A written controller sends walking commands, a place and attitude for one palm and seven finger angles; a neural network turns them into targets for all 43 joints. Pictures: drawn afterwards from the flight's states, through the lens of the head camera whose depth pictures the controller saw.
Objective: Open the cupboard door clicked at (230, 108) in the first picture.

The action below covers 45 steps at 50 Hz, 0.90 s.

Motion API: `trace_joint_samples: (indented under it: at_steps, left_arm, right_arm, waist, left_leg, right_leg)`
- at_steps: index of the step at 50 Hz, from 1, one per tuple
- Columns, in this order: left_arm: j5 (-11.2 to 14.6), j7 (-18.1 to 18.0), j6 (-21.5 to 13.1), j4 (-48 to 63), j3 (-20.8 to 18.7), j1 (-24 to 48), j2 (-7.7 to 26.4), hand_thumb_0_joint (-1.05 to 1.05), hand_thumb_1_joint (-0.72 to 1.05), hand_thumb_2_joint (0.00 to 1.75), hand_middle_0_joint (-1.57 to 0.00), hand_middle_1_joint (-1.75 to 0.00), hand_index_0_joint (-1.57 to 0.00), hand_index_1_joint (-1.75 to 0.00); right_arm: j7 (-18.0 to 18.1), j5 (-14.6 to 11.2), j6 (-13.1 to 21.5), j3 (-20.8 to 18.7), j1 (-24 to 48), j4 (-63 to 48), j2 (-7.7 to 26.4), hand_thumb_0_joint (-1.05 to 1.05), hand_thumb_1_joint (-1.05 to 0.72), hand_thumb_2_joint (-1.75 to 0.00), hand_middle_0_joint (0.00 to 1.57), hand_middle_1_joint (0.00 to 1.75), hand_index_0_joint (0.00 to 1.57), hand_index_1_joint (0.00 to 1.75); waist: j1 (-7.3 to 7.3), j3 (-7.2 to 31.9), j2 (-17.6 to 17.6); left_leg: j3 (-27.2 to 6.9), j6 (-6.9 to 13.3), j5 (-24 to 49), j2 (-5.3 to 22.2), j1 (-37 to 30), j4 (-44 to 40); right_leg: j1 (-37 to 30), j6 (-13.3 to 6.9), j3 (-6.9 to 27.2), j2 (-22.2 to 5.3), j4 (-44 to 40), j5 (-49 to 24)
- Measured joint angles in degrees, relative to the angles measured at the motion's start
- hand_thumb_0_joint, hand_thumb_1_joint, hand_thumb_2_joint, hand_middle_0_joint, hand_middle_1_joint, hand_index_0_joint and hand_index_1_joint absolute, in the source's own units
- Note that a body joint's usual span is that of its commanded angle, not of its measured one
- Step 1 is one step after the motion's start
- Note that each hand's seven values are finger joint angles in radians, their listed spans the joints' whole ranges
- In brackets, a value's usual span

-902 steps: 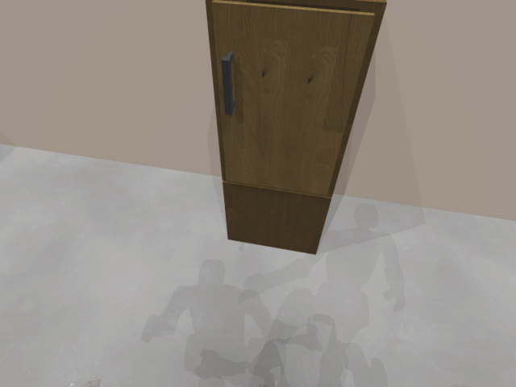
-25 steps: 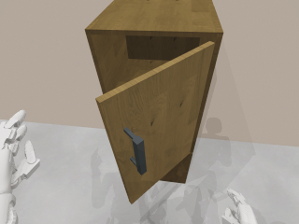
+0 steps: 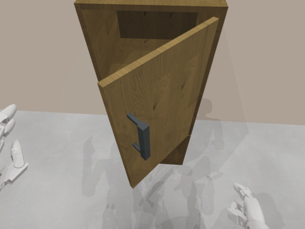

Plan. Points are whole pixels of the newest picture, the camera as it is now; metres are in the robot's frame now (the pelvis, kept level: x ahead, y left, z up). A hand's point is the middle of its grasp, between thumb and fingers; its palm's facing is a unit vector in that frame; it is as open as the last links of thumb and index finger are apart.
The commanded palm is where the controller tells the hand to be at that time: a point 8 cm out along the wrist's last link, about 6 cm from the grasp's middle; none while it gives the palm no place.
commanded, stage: step back with the hand held close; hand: left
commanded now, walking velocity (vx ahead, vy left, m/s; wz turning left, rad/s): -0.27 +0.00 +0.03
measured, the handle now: (139, 138) +0.33 +0.07 +0.06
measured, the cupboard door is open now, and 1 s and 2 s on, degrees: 49 49 49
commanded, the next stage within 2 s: stop stepping back and stand still in 0.62 s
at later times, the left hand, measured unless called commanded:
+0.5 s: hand out of the picture +0.09 +0.30 +0.16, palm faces +0.50 -0.75 -0.44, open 7.4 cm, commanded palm +0.02 +0.33 +0.18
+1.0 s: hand out of the picture +0.02 +0.28 +0.16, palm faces +0.38 -0.80 -0.46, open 7.4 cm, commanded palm -0.05 +0.32 +0.18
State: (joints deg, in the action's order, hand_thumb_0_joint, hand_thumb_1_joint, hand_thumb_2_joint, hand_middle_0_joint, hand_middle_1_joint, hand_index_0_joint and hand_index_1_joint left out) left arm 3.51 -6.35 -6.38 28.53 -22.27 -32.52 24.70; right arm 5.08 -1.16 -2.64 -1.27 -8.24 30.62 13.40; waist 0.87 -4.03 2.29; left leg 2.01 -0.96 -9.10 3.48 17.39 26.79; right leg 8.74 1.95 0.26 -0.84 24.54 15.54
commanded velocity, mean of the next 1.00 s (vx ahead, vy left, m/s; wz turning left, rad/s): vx -0.17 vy -0.01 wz -0.02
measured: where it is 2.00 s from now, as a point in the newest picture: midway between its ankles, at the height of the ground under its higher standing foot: outside the picture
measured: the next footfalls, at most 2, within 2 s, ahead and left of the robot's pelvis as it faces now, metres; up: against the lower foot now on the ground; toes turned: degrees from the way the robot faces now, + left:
right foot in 0.68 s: -0.19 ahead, -0.07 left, +0.00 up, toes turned -2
left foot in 0.84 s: -0.08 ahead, +0.12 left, +0.00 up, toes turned +1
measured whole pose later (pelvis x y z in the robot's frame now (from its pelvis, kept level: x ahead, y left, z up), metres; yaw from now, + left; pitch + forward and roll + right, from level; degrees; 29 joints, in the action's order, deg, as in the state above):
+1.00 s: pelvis -0.19 +0.02 +0.00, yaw -1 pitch +0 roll +0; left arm 3.0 -9.3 -8.6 30.2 -24.3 -31.5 25.6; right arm 3.6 0.4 7.3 0.3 -11.8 34.4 11.2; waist -1.4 -1.6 -2.8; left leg 2.5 2.1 -7.1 -1.1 17.3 24.5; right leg 13.7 0.3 0.7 2.0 35.3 24.0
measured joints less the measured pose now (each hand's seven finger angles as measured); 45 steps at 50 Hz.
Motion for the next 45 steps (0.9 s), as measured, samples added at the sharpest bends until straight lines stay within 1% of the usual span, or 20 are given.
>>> trace_joint_samples:
  at_steps: [8,13,18,20,21,22,24,27,30,32,33,34,35,36,38,40,41,42,44,45]
  left_arm:
    - [0.0,-1.3,-2.0,2.7,-1.8,-0.2,0.9,0.01,0.89,0.90,-0.21,-0.30,-0.21,-0.30]
    - [-0.7,-1.7,-3.9,2.5,-2.9,-0.1,0.6,0.01,0.89,0.90,-0.21,-0.30,-0.21,-0.30]
    - [-0.9,-2.9,-4.6,3.3,-2.0,-1.6,-1.7,0.01,0.89,0.90,-0.21,-0.30,-0.21,-0.30]
    - [-1.1,-3.2,-4.3,3.4,-1.1,-0.9,-2.6,0.01,0.89,0.90,-0.21,-0.30,-0.21,-0.30]
    - [-1.1,-3.3,-4.2,3.2,-0.9,0.2,-2.6,0.01,0.89,0.90,-0.21,-0.30,-0.21,-0.30]
    - [-1.1,-3.3,-4.1,2.7,-1.0,1.5,-2.5,0.01,0.89,0.90,-0.21,-0.30,-0.21,-0.30]
    - [-1.5,-3.2,-4.2,1.0,-1.7,4.2,-1.9,0.01,0.89,0.90,-0.21,-0.30,-0.21,-0.30]
    - [-1.3,-3.5,-4.2,0.5,-3.1,5.4,-0.7,0.01,0.89,0.90,-0.21,-0.30,-0.21,-0.30]
    - [-0.2,-4.0,-4.5,2.9,-3.6,2.9,-0.6,0.01,0.89,0.90,-0.21,-0.30,-0.21,-0.30]
    - [0.4,-3.8,-4.9,4.4,-3.3,1.2,-0.5,0.01,0.89,0.90,-0.20,-0.30,-0.20,-0.30]
    - [0.6,-3.6,-5.2,5.1,-3.5,0.4,0.0,0.01,0.89,0.90,-0.20,-0.30,-0.20,-0.30]
    - [0.4,-3.4,-5.8,5.3,-3.5,0.1,0.2,0.01,0.89,0.90,-0.20,-0.30,-0.20,-0.30]
    - [0.1,-3.1,-6.1,4.8,-2.4,0.5,-0.6,0.01,0.89,0.90,-0.20,-0.30,-0.20,-0.30]
    - [-0.1,-2.7,-6.1,4.1,-1.2,0.9,-1.0,0.01,0.89,0.90,-0.20,-0.30,-0.20,-0.30]
    - [-0.7,-2.1,-5.3,2.7,0.2,1.0,-1.1,0.01,0.89,0.90,-0.21,-0.30,-0.21,-0.30]
    - [-0.9,-2.0,-4.3,1.7,0.1,0.8,-0.7,0.01,0.89,0.90,-0.21,-0.30,-0.21,-0.30]
    - [-0.9,-2.1,-3.8,1.3,-0.2,0.6,-0.5,0.01,0.89,0.90,-0.21,-0.30,-0.21,-0.30]
    - [-0.7,-2.3,-3.2,1.3,-0.5,0.5,-0.4,0.01,0.89,0.90,-0.21,-0.30,-0.21,-0.30]
    - [-0.4,-2.5,-2.5,1.1,-0.9,1.7,0.3,0.01,0.89,0.90,-0.21,-0.30,-0.21,-0.30]
    - [-0.3,-2.6,-2.5,0.7,-1.2,2.4,0.8,0.01,0.89,0.90,-0.21,-0.30,-0.21,-0.30]
  right_arm:
    - [-0.3,-0.1,2.0,0.7,-1.3,-0.7,-0.9,0.01,-0.90,-0.90,0.20,0.29,0.20,0.30]
    - [-0.6,0.0,4.1,0.9,-2.6,-0.5,-1.2,0.01,-0.90,-0.90,0.20,0.30,0.20,0.30]
    - [-0.9,0.7,5.2,0.6,-3.2,2.9,-0.7,0.01,-0.90,-0.90,0.21,0.30,0.20,0.30]
    - [-0.5,0.9,5.3,0.4,-3.6,4.3,-0.3,0.01,-0.90,-0.90,0.21,0.30,0.20,0.30]
    - [-0.2,0.9,5.4,0.3,-3.6,4.6,-0.3,0.01,-0.90,-0.90,0.21,0.30,0.20,0.30]
    - [0.1,0.9,5.7,0.4,-3.5,4.9,-0.4,0.01,-0.90,-0.90,0.21,0.30,0.20,0.30]
    - [0.4,1.1,6.5,0.4,-3.2,5.2,-1.3,0.01,-0.90,-0.90,0.21,0.30,0.20,0.30]
    - [-0.9,1.5,7.8,0.5,-3.1,5.4,-3.1,0.02,-0.90,-0.90,0.20,0.29,0.20,0.30]
    - [-2.4,1.7,8.8,1.1,-3.1,5.0,-4.1,0.02,-0.90,-0.90,0.21,0.30,0.20,0.30]
    - [-2.9,1.9,9.2,1.5,-2.6,4.5,-4.2,0.01,-0.90,-0.90,0.21,0.30,0.20,0.30]
    - [-3.1,1.9,9.2,1.7,-2.1,4.1,-4.3,0.01,-0.90,-0.90,0.21,0.30,0.20,0.30]
    - [-3.3,2.1,8.9,1.9,-1.1,4.0,-4.1,0.01,-0.90,-0.90,0.21,0.30,0.20,0.30]
    - [-3.2,2.2,8.4,1.8,0.0,4.7,-3.5,0.01,-0.90,-0.90,0.21,0.30,0.20,0.30]
    - [-3.0,2.2,7.9,1.6,0.4,5.7,-3.0,0.01,-0.90,-0.90,0.21,0.30,0.21,0.30]
    - [-2.6,1.7,6.5,1.5,0.2,6.8,-3.0,0.01,-0.90,-0.90,0.21,0.30,0.21,0.30]
    - [-1.7,1.4,5.6,2.0,-0.5,6.5,-3.1,0.01,-0.90,-0.90,0.21,0.30,0.21,0.30]
    - [-1.3,1.3,5.6,2.3,-1.0,5.9,-2.8,0.01,-0.90,-0.90,0.21,0.30,0.21,0.30]
    - [-0.9,1.1,5.8,2.4,-1.7,5.1,-2.2,0.01,-0.90,-0.90,0.21,0.30,0.20,0.30]
    - [-0.5,0.8,6.7,1.7,-2.1,4.4,-1.7,0.01,-0.90,-0.90,0.21,0.30,0.20,0.30]
    - [-0.6,0.7,7.2,1.5,-2.1,4.5,-1.8,0.01,-0.90,-0.90,0.21,0.30,0.20,0.30]
  waist:
    - [-0.68,-0.4,-1.0]
    - [-1.32,-0.6,-0.1]
    - [0.21,0.1,0.1]
    - [0.33,0.7,0.2]
    - [0.32,0.5,0.0]
    - [0.39,0.0,-0.2]
    - [-0.08,-0.7,0.0]
    - [-0.91,0.1,-0.1]
    - [-0.60,2.2,-0.4]
    - [0.01,3.4,-0.7]
    - [0.63,3.8,-1.9]
    - [1.51,3.7,-2.5]
    - [1.87,2.9,-1.3]
    - [1.91,2.7,-0.6]
    - [1.78,3.2,-1.4]
    - [1.17,3.7,-3.1]
    - [0.64,3.9,-3.4]
    - [0.11,4.1,-3.0]
    - [-0.83,3.4,-3.3]
    - [-0.84,2.7,-4.4]
  left_leg:
    - [-0.3,0.9,2.4,-0.4,3.4,1.2]
    - [-2.2,1.4,2.1,-0.8,6.8,3.6]
    - [-2.7,0.0,-7.4,-2.0,9.8,11.1]
    - [-2.5,0.6,-6.5,-2.8,8.1,10.3]
    - [-2.6,1.5,-2.6,-3.0,8.0,9.3]
    - [-2.6,2.2,0.6,-3.0,8.0,8.7]
    - [-3.3,3.3,2.4,-2.7,8.0,7.5]
    - [-4.3,3.7,5.2,-1.9,8.1,3.1]
    - [-3.5,2.8,8.8,-1.1,8.8,-1.4]
    - [-2.5,2.1,10.4,-1.1,9.9,-3.1]
    - [-1.2,1.6,9.7,-1.7,11.2,-2.5]
    - [-0.1,0.7,6.7,-1.8,13.1,0.1]
    - [-0.8,-0.3,0.9,-1.6,14.3,4.7]
    - [-1.6,-0.8,-4.1,-2.1,15.2,10.3]
    - [-1.5,-1.1,-9.4,-3.6,14.8,18.2]
    - [-0.2,-0.7,-9.6,-4.2,11.0,17.4]
    - [0.1,-0.4,-7.1,-4.2,8.1,13.7]
    - [0.1,0.3,-1.1,-3.6,4.8,8.9]
    - [0.0,2.9,-2.4,-4.0,1.8,3.9]
    - [0.4,3.4,-2.6,-4.6,1.3,3.1]
  right_leg:
    - [3.8,0.6,-0.2,-0.3,2.6,-1.6]
    - [6.6,-0.2,-0.3,0.6,5.5,-1.4]
    - [8.4,0.2,0.0,0.3,6.6,-2.5]
    - [9.1,0.9,0.0,0.1,7.6,-2.4]
    - [9.5,1.0,-0.1,-0.1,8.3,-2.2]
    - [10.0,0.9,0.3,0.3,9.8,0.0]
    - [12.0,0.1,1.4,2.6,18.8,5.6]
    - [12.8,-1.3,0.6,5.7,29.7,10.1]
    - [8.6,-2.5,-2.0,6.1,24.9,13.3]
    - [3.7,-3.3,-3.0,5.7,14.3,12.8]
    - [1.3,-4.0,-2.2,4.7,7.5,11.2]
    - [1.0,-4.8,-0.9,3.9,3.7,6.5]
    - [1.4,-4.8,-0.7,4.4,4.1,4.5]
    - [1.5,-4.4,-0.5,4.6,4.5,4.2]
    - [1.5,-3.7,0.2,3.7,4.3,4.3]
    - [1.5,-3.2,1.1,2.6,4.0,4.1]
    - [1.6,-3.0,1.2,2.3,4.1,4.0]
    - [1.9,-2.7,1.1,2.6,4.5,4.1]
    - [2.8,-2.3,0.8,2.5,6.6,4.8]
    - [3.1,-2.0,1.2,1.9,7.3,5.0]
